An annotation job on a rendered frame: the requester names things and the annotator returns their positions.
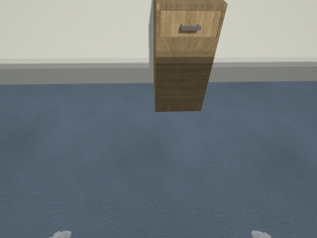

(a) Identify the drawer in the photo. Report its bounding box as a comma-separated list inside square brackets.
[158, 10, 222, 38]

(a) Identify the handle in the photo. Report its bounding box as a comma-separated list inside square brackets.
[180, 24, 201, 31]

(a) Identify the cabinet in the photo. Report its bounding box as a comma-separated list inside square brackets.
[154, 0, 228, 112]

